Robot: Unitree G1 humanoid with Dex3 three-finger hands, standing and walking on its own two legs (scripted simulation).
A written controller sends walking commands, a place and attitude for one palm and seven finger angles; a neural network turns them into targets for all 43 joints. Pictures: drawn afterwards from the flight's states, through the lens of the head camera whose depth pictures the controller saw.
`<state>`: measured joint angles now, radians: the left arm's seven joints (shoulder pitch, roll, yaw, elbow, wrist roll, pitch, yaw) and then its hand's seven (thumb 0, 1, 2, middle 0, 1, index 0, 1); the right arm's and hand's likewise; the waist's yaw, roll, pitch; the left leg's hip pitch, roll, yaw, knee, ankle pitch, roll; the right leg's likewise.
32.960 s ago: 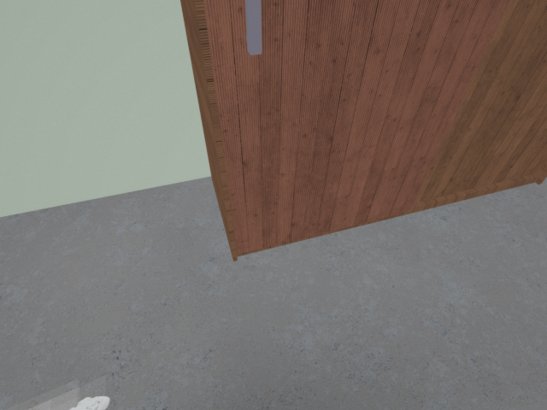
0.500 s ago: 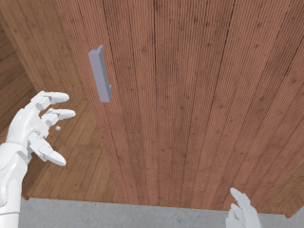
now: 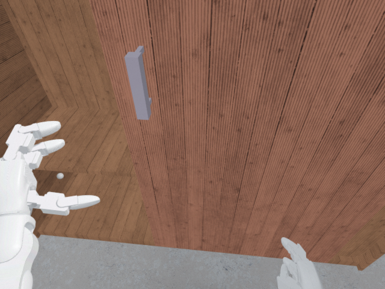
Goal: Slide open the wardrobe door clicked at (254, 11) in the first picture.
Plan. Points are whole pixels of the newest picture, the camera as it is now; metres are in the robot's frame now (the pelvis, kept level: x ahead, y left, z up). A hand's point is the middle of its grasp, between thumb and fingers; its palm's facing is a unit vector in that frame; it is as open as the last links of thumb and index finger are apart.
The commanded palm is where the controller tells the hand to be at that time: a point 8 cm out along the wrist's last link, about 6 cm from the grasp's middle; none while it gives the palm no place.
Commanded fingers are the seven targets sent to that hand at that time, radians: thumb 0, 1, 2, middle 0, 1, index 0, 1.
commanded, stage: draw the hand back to the body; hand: left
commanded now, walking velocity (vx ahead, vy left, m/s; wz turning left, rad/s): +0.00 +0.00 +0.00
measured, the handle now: (142, 83) +0.47 +0.19 +0.22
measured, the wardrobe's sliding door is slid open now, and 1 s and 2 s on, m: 0.66 0.66 0.66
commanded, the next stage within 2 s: step back with the hand held close in 0.86 s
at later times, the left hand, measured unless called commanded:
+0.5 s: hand (53, 187) +0.21 +0.27 +0.16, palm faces +0.44 -0.83 -0.34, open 8.6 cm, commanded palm +0.17 +0.31 +0.17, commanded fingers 0.00 0.90 0.90 -0.20 -0.30 -0.20 -0.30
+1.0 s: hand (54, 184) +0.22 +0.27 +0.16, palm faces +0.46 -0.82 -0.35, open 7.4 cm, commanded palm +0.17 +0.31 +0.17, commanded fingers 0.00 0.90 0.90 -0.20 -0.30 -0.20 -0.30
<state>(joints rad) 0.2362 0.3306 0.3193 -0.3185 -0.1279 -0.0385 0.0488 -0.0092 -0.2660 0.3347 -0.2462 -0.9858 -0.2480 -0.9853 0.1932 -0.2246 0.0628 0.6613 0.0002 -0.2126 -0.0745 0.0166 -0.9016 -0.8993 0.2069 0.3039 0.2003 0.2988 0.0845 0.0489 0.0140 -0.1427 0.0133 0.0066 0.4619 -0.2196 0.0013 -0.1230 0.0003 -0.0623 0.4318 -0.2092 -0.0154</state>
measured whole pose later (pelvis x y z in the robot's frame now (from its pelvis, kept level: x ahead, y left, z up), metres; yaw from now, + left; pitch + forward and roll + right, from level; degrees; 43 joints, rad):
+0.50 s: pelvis +0.02 +0.01 +0.00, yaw -1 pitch -6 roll -1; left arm 0.44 0.34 0.33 -0.37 -0.08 -0.10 0.09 0.01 0.62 0.76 -0.22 -0.47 -0.22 -0.46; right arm 0.19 -0.23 0.01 0.66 -0.01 -0.15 -0.07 0.02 -0.90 -0.90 0.21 0.30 0.20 0.30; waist 0.08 0.04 0.01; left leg -0.08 0.00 0.03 0.41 -0.23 0.02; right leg -0.06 -0.01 -0.04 0.38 -0.21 0.00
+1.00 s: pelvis +0.03 +0.01 +0.00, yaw -1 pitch -6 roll -1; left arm 0.42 0.33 0.33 -0.37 -0.07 -0.07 0.09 0.02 0.89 0.89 -0.21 -0.31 -0.21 -0.31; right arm 0.20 -0.22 0.03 0.66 -0.02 -0.13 -0.08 0.02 -0.90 -0.90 0.21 0.30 0.20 0.30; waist 0.09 0.05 0.01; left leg -0.07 0.00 0.02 0.41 -0.23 0.01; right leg -0.05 -0.01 -0.05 0.37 -0.22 0.00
